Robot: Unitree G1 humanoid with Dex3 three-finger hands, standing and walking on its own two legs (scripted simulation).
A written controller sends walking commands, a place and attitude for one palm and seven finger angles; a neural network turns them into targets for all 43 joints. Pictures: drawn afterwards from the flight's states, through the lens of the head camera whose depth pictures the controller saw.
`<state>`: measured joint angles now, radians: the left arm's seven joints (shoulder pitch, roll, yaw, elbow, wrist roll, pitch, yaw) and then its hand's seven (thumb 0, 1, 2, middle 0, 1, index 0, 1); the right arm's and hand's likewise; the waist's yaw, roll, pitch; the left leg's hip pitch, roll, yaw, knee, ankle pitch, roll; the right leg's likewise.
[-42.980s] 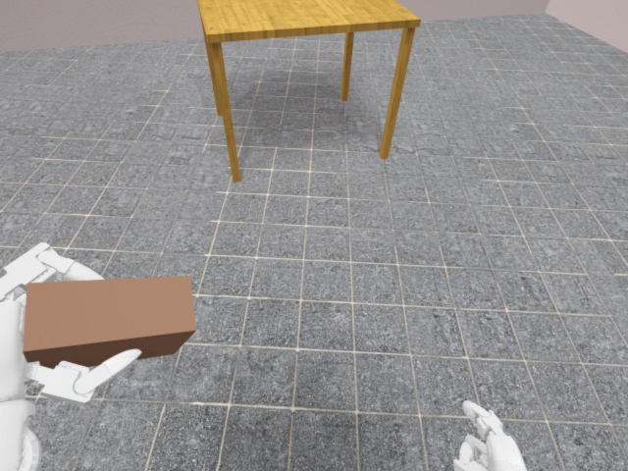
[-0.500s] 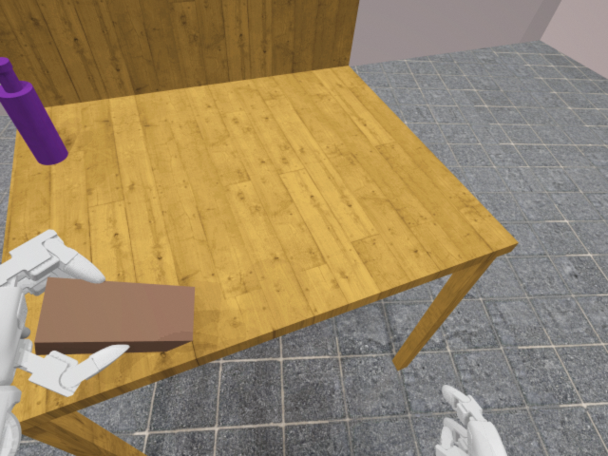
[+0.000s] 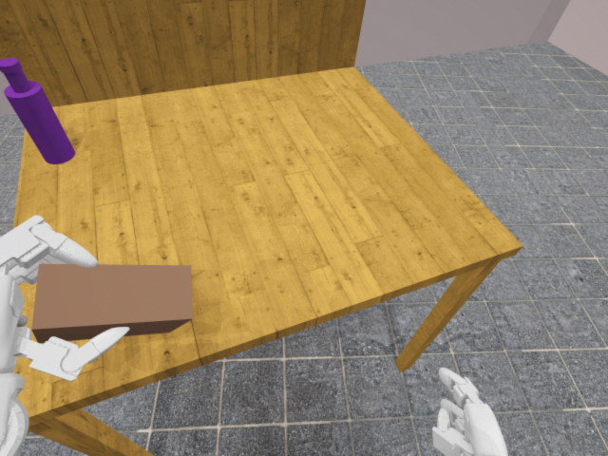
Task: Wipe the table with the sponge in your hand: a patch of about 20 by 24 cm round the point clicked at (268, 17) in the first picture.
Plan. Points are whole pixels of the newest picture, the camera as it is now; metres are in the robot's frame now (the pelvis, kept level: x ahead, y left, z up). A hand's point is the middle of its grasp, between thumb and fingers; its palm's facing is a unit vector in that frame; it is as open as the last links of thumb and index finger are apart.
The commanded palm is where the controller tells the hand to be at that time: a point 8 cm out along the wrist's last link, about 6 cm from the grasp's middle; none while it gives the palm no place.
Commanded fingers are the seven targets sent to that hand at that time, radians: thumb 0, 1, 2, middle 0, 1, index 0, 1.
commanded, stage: come to a stop and stand still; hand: left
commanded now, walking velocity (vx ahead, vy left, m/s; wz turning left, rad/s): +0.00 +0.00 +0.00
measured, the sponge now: (138, 303) +0.24 +0.21 +0.11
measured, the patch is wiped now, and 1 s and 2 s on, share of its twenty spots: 0.00 0.00 0.00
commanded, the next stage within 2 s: look again from close up in 0.02 s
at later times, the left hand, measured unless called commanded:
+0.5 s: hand (78, 307) +0.21 +0.24 +0.15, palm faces +0.35 -0.86 -0.37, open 9.6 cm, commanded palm +0.16 +0.28 +0.17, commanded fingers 0.00 0.10 1.30 -1.20 -1.60 -1.20 -1.60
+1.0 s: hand (49, 331) +0.18 +0.25 +0.16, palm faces +0.52 -0.60 -0.60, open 9.6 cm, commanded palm +0.15 +0.27 +0.18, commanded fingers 0.00 0.10 1.30 -1.20 -1.60 -1.20 -1.60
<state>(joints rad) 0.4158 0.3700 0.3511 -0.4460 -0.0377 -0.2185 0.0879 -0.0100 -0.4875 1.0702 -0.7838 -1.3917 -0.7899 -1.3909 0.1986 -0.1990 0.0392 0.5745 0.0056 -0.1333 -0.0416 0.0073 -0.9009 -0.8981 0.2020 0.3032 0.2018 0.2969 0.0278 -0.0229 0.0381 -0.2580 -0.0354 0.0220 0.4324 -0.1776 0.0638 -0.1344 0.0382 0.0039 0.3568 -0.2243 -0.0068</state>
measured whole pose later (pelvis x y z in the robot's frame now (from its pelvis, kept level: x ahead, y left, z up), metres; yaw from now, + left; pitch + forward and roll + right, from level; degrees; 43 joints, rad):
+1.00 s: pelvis -0.04 -0.05 -0.02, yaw +3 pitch -3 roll -1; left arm 0.20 0.51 0.31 -0.33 0.18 0.02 0.16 -0.01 -0.49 1.07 -0.79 -1.39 -0.79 -1.39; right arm 0.13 -0.23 0.07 0.63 -0.02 -0.01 -0.05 0.01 -0.90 -0.90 0.20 0.30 0.20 0.30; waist 0.07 0.03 0.01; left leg -0.38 -0.01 -0.05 0.65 -0.22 0.01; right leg -0.27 0.07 -0.08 0.63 -0.33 -0.07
